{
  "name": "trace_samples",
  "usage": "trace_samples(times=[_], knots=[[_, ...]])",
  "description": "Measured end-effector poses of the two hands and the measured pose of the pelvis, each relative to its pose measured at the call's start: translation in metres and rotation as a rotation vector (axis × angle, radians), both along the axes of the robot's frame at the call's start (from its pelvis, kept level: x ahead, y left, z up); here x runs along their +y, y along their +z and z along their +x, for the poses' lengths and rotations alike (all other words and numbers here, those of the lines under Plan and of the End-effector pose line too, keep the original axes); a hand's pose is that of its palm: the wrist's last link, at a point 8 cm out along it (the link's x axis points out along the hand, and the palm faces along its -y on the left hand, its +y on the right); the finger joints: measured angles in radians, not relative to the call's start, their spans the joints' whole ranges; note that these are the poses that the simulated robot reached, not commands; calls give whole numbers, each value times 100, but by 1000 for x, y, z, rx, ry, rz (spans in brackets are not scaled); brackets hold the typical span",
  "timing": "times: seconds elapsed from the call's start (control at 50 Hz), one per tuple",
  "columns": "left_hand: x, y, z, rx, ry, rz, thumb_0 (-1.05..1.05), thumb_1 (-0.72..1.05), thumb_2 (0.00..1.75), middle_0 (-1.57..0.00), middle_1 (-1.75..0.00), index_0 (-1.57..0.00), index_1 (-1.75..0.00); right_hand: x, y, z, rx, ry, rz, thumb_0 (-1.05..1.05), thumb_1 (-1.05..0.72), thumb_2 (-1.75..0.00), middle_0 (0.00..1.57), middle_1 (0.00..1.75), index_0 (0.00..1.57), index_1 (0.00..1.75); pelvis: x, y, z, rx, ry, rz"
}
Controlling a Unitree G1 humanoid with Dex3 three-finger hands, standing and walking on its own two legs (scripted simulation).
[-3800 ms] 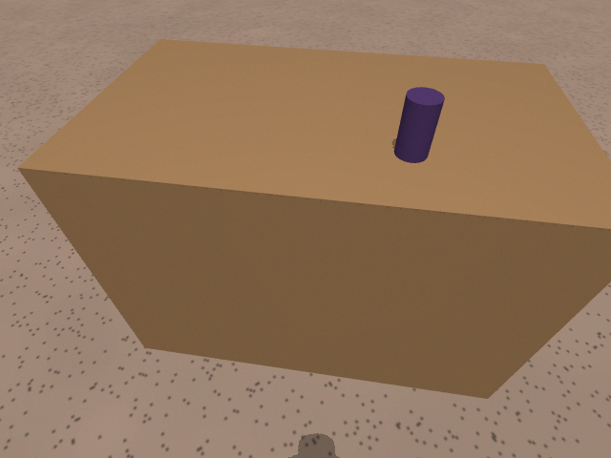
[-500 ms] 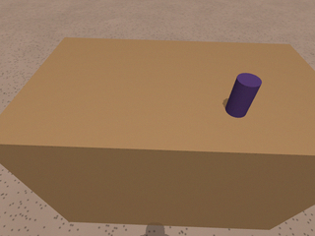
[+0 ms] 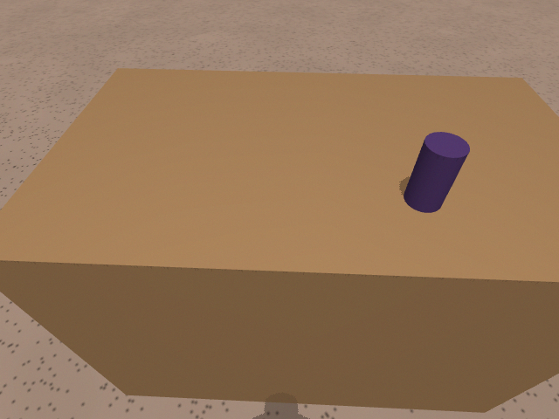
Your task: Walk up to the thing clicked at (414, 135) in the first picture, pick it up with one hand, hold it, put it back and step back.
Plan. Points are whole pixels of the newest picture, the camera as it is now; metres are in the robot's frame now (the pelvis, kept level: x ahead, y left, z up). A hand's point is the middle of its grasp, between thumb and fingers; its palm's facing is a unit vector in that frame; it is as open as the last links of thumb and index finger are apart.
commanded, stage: stand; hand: right
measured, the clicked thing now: (433, 174) +0.51 -0.24 +0.08
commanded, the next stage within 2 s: none
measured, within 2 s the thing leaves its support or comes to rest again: neither
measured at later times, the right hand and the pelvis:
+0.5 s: hand out of the picture +0.08 -0.26 -0.16, palm faces -0.03 +0.94 -0.34, open 7.4 cm; pelvis +0.00 +0.00 +0.00, yaw +0 degrees
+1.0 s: hand out of the picture +0.07 -0.26 -0.16, palm faces -0.03 +0.94 -0.35, open 7.4 cm; pelvis +0.00 +0.00 +0.00, yaw +0 degrees
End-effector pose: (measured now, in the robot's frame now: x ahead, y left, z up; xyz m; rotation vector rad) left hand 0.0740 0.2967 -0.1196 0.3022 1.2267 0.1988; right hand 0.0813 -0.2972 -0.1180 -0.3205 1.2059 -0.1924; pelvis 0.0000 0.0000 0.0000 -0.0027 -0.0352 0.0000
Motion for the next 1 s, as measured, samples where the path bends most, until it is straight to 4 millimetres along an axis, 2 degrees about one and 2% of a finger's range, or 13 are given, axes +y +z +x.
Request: trace_samples(times=[0.3, 0.54, 1.0], knots=[[0, -1, -2, 22, -12, 5, 1, 91, 90, -20, -30, -21, -30, -4, -2, -10, 40, -10, -3, 1, -91, -90, 20, 29, 21, 30, -1, 0, 4, 5, -3, 0], [-1, 1, 1, 6, -16, 7, 1, 91, 90, -20, -30, -21, -30, -3, -2, -9, 29, -8, 1, 1, -91, -90, 20, 29, 21, 30, -2, 0, 4, 0, -2, 1], [0, -1, -7, 23, -13, 5, 1, 90, 90, -20, -30, -21, -30, -3, -1, -13, 36, -9, -5, 1, -91, -90, 20, 29, 21, 30, -1, 0, 3, 0, -3, 0]])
